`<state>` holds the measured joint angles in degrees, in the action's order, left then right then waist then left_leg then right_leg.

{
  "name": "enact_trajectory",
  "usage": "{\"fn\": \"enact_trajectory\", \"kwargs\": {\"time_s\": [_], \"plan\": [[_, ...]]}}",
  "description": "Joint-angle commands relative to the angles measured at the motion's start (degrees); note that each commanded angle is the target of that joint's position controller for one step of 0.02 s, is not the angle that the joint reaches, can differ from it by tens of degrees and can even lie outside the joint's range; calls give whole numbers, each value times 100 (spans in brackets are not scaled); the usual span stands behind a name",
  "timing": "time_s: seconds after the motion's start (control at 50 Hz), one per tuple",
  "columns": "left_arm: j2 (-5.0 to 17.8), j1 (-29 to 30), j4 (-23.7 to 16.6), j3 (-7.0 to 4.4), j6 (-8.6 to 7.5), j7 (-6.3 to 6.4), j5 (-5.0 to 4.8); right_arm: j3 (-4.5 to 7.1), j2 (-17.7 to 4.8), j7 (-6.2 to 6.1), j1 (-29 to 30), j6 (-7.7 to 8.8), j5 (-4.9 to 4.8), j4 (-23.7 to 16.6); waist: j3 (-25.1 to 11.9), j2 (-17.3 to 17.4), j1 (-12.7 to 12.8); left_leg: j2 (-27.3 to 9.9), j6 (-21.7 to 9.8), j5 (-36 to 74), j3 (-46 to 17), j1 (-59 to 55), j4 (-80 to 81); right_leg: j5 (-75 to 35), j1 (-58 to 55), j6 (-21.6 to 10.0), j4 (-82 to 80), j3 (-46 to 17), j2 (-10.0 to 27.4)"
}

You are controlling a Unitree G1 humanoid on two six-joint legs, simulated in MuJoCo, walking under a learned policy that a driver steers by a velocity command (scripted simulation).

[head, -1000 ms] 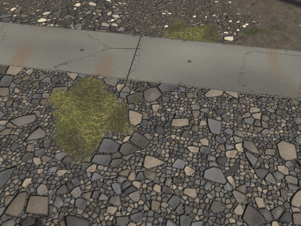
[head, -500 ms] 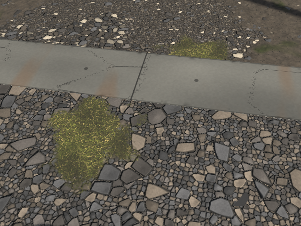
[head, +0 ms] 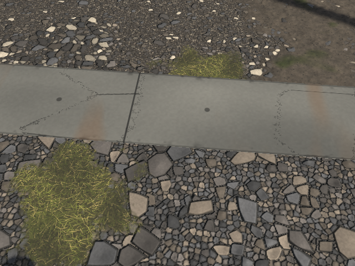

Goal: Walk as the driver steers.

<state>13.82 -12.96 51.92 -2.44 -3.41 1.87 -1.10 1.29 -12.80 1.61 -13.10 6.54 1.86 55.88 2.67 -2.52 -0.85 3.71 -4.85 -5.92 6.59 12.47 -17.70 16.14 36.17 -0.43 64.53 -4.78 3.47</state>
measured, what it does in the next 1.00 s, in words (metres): walks ahead, turning right: right foot, then left foot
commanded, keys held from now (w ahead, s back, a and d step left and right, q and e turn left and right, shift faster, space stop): e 0.50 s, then no key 0.48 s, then w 0.02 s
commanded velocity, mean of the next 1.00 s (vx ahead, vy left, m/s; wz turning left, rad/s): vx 0.04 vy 0.00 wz -0.36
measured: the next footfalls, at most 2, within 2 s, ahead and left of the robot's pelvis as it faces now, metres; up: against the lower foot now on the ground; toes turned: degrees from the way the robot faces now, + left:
right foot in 0.26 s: +0.16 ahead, -0.15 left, +0.00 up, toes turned -10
left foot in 0.76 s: +0.19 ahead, +0.08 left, +0.00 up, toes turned -21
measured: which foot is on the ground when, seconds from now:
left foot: down 0.00-0.28, up 0.30-0.74, down 0.76-1.00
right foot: up 0.00-0.24, down 0.26-0.76, up 0.78-1.00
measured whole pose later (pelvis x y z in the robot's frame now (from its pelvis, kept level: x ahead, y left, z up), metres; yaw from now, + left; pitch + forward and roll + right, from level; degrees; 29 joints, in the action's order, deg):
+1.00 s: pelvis +0.12 -0.02 +0.00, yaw -21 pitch +1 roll -1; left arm 15.4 -11.3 41.4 -3.8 1.8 2.3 -0.4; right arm 1.8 -12.8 -1.1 -10.4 1.1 0.3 49.4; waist 0.6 -1.8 -1.3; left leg -0.2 -1.0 -14.4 -0.6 13.9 -27.0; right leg 23.5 18.8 4.1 40.6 -3.7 -0.1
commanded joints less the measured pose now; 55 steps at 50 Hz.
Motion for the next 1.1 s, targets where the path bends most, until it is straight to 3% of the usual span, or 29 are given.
{"fn": "enact_trajectory", "kwargs": {"time_s": [0.02,0.08,0.16,0.2,0.24,0.26,0.28,0.3,0.32,0.34,0.36,0.38,0.4,0.44,0.52,0.64,0.7,0.74,0.76,0.78,0.8,0.82,0.84,0.88,0.94,0.98,1.04,1.08,1.1], "plan": [[220,-736,-196,-89,128,30,82,143,-847,-193,573,39,-10,-420,-470,616,421,-1624,-937,3162,-335,478,630,-792,-762,124,-767,74,182],[197,-145,-486,-82,162,-72,72,198,-1056,-361,467,-135,-107,-430,-552,620,181,-1732,-915,2509,-218,102,575,-1157,-764,164,-1610,290,207],[360,333,-854,-165,251,-173,67,289,-1212,-432,290,-375,-226,-411,-489,628,-30,-2039,-858,1727,-359,-551,236,-591,-597,91,-2232,479,127],[382,420,-1026,-205,256,-229,53,338,-1264,-460,279,-477,-288,-438,-450,681,-35,-2190,-742,1720,-447,-816,-131,-159,-567,-36,-2570,596,36],[356,216,-1062,-251,218,-289,40,357,-1238,-496,358,-560,-366,-505,-536,633,133,-2067,-438,1843,-282,-881,-802,-613,-1074,-246,-3494,842,-198],[625,-59,-1032,-369,196,-267,65,344,-1127,-488,85,-573,-342,-469,-739,312,203,-1695,-106,1654,-23,-660,-1585,-1613,-1800,-453,-4042,629,-266],[1389,-494,-1042,-597,201,-167,120,262,-893,-460,82,-531,-135,-681,-1098,-873,215,-1080,352,280,365,604,-3276,-4043,-3042,-940,-4007,-862,749],[1707,-746,-1111,-641,198,-143,212,146,-590,-409,260,-483,2,-963,-1481,-1622,205,-75,666,-3258,14,2427,-4703,-4991,-4102,-2139,-4129,-2663,1850],[1225,-813,-1155,-506,143,-186,225,200,-805,-328,519,-453,-72,-963,-1810,-699,398,-230,582,-3238,-976,2586,-5404,-4436,-4022,-2133,-4257,-2580,1758],[1136,-382,-1273,-479,103,-167,187,244,-894,-307,633,-462,-246,-1004,-1477,-385,238,-354,514,-2729,-1080,2761,-5505,-4003,-3692,-1828,-4300,-2006,1461],[1053,42,-1395,-459,118,-143,91,274,-911,-352,597,-502,-250,-910,-1257,30,82,-498,541,-2260,-1097,2772,-5270,-3437,-3361,-1494,-4329,-1586,1156],[958,272,-1481,-422,161,-119,17,318,-999,-408,661,-545,-180,-920,-1114,39,25,-578,588,-1954,-1111,2659,-4981,-3053,-3020,-1342,-4404,-1405,997],[942,341,-1517,-402,196,-101,47,329,-973,-419,651,-576,-146,-946,-1088,-118,-55,-518,638,-1729,-1037,2340,-4919,-3013,-2655,-1312,-4453,-1258,823],[972,269,-1558,-407,233,-63,99,318,-837,-431,550,-602,-175,-967,-1098,-325,-88,-384,726,-1500,-1006,2174,-4533,-2940,-2535,-1314,-4489,-1178,657],[1075,115,-1638,-433,284,52,85,287,-740,-479,712,-618,-196,-1041,-1136,-440,60,-341,872,-1310,-1127,2180,-3621,-2209,-2710,-1307,-4472,-1456,696],[978,207,-1694,-338,357,50,183,283,-748,-410,702,-590,-232,-1042,-981,-640,207,-390,847,-1436,-972,1337,-2780,-1512,-2247,-1293,-4462,-1636,661],[910,261,-1685,-274,386,31,159,273,-723,-336,542,-511,-247,-1029,-941,-627,161,-364,700,-1394,-856,885,-1957,-1786,-2339,-1236,-4251,-1787,650],[804,261,-1648,-213,416,43,97,260,-671,-265,223,-450,-200,-926,-879,-463,-47,-378,487,-311,-745,52,-586,-1647,-2110,-920,-3996,-1608,356],[686,92,-1629,-174,401,51,125,310,-960,-257,72,-440,-86,-921,-900,-44,13,-951,279,177,-1249,-440,-371,-985,-1744,-614,-3575,-1353,46],[458,-196,-1664,-119,359,25,213,371,-1356,-278,133,-468,-1,-996,-854,1202,350,-1962,-253,1539,-2304,-776,-292,737,-1060,-273,-2646,-581,-777],[729,171,-1835,-211,304,29,191,333,-1202,-256,219,-449,80,-1004,-673,1843,146,-2634,-1121,1532,-3095,-118,61,1727,-839,-27,-2136,-256,-849],[1064,389,-1792,-318,298,48,140,306,-1073,-257,393,-394,64,-1099,-536,1430,33,-2502,-1222,1318,-2982,-31,121,1710,-852,100,-1384,-351,-676],[1051,381,-1715,-358,332,60,104,323,-1069,-285,500,-374,-22,-1103,-539,1204,62,-2248,-1051,1283,-2666,-179,23,1501,-698,205,-965,-338,-679],[743,115,-1515,-316,456,81,153,266,-920,-304,674,-364,-170,-1125,-522,973,166,-1941,-805,1616,-2185,-283,-130,1152,-732,426,-688,-321,-495],[241,205,-1448,-138,454,50,101,214,-758,-297,574,-462,-156,-998,-564,1118,77,-1423,-583,1909,-1505,-301,-315,881,-1410,522,-1949,175,-367],[297,358,-1431,-144,446,43,45,233,-872,-291,344,-515,-152,-911,-621,1256,-79,-1438,-632,1946,-1567,-454,-451,737,-1757,513,-2760,347,-405],[460,105,-1199,-198,459,15,35,239,-962,-259,151,-528,-289,-819,-531,1134,-21,-1265,-418,-985,-1740,54,-237,-161,-2747,242,-4167,648,-589],[676,-227,-1191,-236,399,41,63,203,-872,-195,278,-442,-212,-868,-438,874,110,-1121,-203,-2523,-1777,865,-467,308,-3228,-166,-3745,199,-151],[961,-524,-1004,-334,351,-4,91,166,-643,-191,375,-375,-227,-969,-230,-26,93,-510,51,-2863,-959,1244,-942,1466,-2895,-496,-3930,-225,14]]}}
Over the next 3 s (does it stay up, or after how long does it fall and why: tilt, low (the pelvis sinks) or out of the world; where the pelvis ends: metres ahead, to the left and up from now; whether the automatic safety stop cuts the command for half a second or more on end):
stays up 0.99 -0.29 -0.01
